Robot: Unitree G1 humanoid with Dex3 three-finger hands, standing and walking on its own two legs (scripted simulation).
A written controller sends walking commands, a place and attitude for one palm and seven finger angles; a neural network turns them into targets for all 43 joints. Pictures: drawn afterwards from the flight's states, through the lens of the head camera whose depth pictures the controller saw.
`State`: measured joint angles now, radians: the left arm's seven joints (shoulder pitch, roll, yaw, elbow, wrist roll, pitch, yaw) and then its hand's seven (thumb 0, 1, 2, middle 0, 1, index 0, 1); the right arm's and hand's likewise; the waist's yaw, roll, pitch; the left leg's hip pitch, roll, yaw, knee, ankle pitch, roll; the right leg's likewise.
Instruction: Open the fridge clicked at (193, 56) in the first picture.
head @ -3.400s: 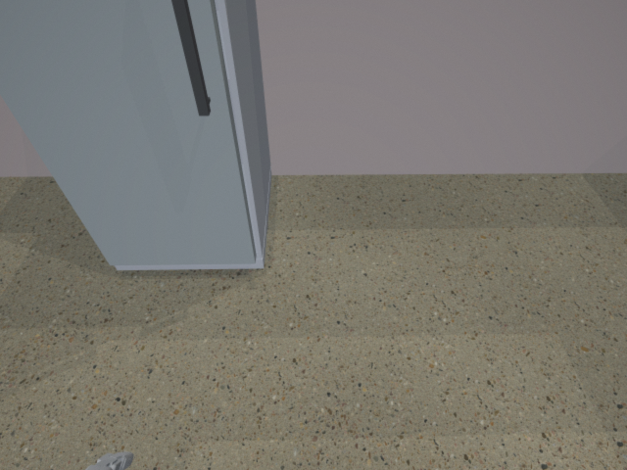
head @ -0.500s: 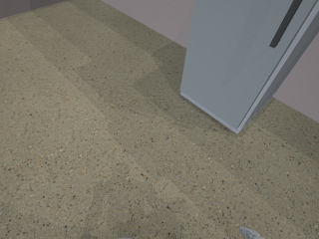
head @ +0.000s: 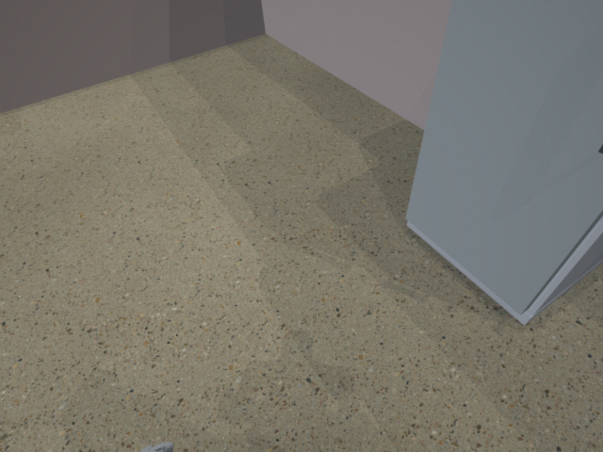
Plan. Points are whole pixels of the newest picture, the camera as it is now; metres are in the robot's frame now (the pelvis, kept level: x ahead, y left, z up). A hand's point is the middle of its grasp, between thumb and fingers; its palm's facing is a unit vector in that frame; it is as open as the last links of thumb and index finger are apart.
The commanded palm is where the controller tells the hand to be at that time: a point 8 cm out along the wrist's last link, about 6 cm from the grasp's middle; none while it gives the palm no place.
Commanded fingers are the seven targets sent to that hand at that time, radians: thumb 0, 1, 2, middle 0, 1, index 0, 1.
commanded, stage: walk to a spot facing it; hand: right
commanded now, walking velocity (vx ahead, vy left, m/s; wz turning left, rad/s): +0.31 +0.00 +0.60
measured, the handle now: out of the picture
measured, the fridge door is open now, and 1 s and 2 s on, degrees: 0 0 0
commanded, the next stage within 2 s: turn to face it in 0.66 s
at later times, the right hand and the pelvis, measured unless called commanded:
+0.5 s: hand (353, 320) +0.39 -0.07 -0.18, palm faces -0.32 +0.93 -0.18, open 7.3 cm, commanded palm none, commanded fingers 0.00 -0.90 -0.90 0.20 0.30 0.20 0.30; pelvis +0.20 +0.06 -0.03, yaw +17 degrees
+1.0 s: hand (369, 292) +0.46 -0.11 -0.20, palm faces -0.29 +0.94 -0.18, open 7.3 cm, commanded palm none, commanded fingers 0.00 -0.90 -0.90 0.20 0.30 0.20 0.30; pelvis +0.41 +0.06 -0.01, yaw +23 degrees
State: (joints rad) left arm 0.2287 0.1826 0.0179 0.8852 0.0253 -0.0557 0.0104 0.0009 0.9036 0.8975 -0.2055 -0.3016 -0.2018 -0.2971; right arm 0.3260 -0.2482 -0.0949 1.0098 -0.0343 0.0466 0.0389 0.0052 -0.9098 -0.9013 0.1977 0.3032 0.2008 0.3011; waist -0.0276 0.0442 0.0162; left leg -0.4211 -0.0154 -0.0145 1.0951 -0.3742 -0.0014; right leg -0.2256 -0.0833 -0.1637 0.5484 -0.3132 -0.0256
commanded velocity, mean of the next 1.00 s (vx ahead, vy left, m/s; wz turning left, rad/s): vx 0.22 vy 0.00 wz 0.19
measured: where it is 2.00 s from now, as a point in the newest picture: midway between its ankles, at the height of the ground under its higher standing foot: (290, 409)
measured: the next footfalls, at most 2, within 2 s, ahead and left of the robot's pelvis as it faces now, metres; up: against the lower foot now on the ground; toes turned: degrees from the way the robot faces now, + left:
left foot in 0.42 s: +0.30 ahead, +0.15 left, +0.00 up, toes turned +22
right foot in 0.90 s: +0.53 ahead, +0.03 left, +0.00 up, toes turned +16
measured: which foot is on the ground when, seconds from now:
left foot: up 0.00-0.40, down 0.42-0.92, up 0.94-1.00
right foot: down 0.00-0.42, up 0.44-0.88, down 0.90-1.00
